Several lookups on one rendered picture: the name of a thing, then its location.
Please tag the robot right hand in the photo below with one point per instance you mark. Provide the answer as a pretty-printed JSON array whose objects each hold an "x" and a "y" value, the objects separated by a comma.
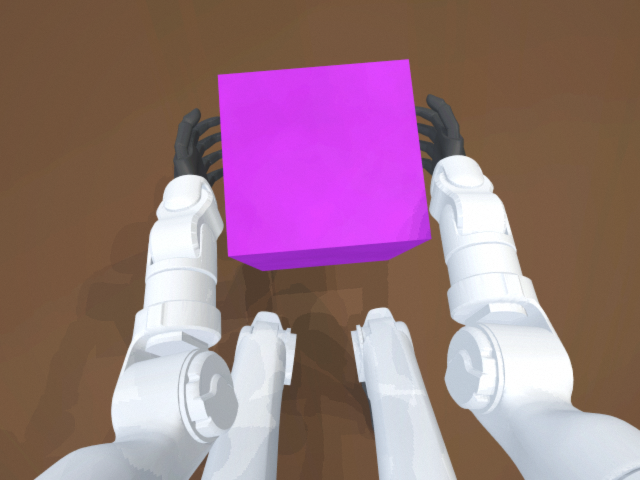
[{"x": 445, "y": 134}]

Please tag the robot right forearm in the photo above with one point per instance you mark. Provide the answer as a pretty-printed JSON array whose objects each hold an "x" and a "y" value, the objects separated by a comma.
[{"x": 486, "y": 280}]

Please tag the robot right foot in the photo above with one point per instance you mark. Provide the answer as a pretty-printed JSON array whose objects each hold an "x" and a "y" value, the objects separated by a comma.
[{"x": 365, "y": 390}]

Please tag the robot left hand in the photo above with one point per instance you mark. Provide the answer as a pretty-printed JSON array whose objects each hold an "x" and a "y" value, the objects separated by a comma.
[{"x": 188, "y": 158}]

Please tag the carton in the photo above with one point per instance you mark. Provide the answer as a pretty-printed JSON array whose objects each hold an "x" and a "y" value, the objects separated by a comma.
[{"x": 322, "y": 165}]

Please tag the right robot upper arm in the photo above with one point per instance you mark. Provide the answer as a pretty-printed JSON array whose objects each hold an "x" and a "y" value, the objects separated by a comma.
[{"x": 517, "y": 381}]

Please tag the left robot upper arm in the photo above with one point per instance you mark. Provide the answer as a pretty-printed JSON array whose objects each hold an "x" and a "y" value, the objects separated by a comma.
[{"x": 167, "y": 413}]

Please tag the robot left shin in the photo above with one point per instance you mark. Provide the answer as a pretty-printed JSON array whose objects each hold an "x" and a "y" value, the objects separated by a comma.
[{"x": 261, "y": 316}]

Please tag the robot left forearm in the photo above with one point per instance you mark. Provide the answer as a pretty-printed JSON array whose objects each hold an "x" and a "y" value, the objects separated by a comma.
[{"x": 179, "y": 312}]

